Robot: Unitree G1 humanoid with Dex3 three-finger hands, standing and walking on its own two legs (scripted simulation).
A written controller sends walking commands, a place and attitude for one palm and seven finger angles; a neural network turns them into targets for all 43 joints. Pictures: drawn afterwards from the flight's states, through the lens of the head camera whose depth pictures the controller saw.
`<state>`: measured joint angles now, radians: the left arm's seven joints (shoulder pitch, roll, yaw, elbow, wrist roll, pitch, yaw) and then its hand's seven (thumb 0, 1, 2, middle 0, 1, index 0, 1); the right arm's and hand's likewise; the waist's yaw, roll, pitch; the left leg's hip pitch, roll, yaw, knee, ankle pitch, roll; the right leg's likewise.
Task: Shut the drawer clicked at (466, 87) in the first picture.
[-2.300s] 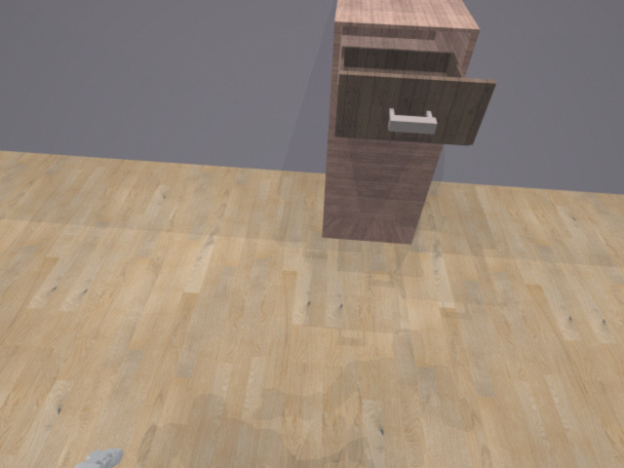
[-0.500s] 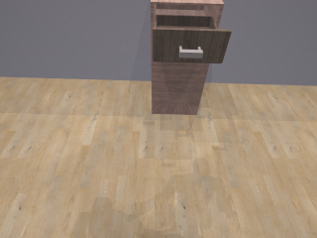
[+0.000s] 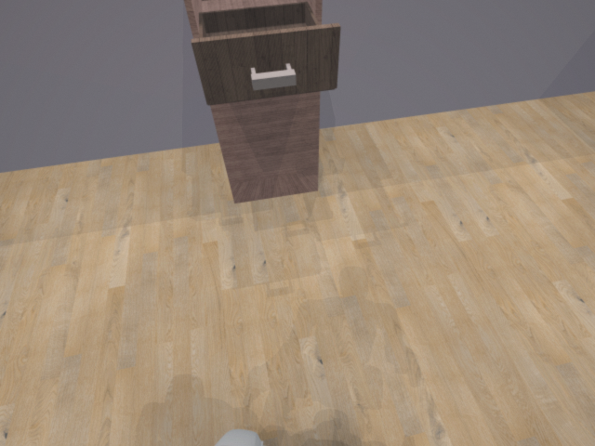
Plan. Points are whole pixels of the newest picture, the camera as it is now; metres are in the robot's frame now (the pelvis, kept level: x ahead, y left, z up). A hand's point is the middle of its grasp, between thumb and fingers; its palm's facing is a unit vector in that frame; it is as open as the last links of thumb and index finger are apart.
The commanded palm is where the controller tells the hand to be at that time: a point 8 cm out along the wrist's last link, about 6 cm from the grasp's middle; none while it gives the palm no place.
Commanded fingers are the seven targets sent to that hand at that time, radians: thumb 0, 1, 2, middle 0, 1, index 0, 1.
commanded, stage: walk to a spot facing it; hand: left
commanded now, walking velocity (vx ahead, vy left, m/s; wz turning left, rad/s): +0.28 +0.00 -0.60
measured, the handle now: (272, 74) +0.89 +0.16 +0.02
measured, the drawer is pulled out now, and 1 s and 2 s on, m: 0.30 0.30 0.30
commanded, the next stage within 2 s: turn to face it in 1.64 s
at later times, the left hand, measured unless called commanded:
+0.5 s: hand (168, 406) +0.19 +0.25 -0.18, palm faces -0.25 -0.95 -0.17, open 7.4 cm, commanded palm none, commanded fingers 0.00 0.90 0.90 -0.20 -0.30 -0.20 -0.30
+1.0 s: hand (296, 291) +0.42 +0.06 -0.18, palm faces -0.55 -0.81 -0.20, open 7.3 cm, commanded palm none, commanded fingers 0.00 0.90 0.90 -0.20 -0.30 -0.20 -0.30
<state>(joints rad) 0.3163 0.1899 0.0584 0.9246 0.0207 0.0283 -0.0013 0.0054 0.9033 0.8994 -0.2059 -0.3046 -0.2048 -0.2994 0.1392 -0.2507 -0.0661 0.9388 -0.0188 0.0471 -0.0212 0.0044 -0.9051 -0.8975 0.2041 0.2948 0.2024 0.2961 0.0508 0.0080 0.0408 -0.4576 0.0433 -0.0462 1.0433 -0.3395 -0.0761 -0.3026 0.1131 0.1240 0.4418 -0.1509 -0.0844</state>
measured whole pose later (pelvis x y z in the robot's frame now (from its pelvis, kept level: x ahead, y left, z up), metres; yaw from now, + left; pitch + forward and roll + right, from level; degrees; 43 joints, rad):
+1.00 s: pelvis +0.25 -0.06 -0.01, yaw -34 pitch +0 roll -1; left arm 0.21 0.21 0.07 0.97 0.02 -0.04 0.00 0.00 0.92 0.90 -0.20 -0.30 -0.20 -0.30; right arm 0.26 -0.14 -0.05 0.94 -0.02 -0.03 -0.01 0.01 -0.91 -0.90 0.20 0.29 0.20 0.30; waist -0.04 -0.02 0.06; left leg -0.61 0.19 0.02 1.18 -0.30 -0.05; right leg -0.26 0.10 -0.08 0.51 -0.27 -0.11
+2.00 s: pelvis +0.43 -0.18 -0.01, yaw -58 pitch -1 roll -1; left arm 0.15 0.15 0.04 0.94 0.03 0.01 0.02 0.00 0.91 0.90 -0.20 -0.30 -0.20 -0.30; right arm 0.30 -0.16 -0.04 1.01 -0.01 0.04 -0.01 0.00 -0.91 -0.90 0.20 0.29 0.20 0.30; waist -0.04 0.02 0.02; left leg -0.38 0.10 0.06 0.84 -0.40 -0.06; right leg -0.25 -0.02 -0.16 0.52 -0.26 -0.05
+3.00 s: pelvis +0.38 -0.15 -0.02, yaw -22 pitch +0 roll +0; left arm 0.29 0.26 0.08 0.93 0.02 0.05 0.01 0.01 0.90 0.90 -0.21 -0.30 -0.20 -0.30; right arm 0.09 -0.23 -0.07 0.88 -0.01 0.03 0.03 0.00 -0.91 -0.90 0.20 0.29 0.20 0.30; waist 0.05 -0.07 0.10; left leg -0.31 0.01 0.09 0.65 -0.31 0.01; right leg -0.32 -0.20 -0.22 0.83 -0.49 0.07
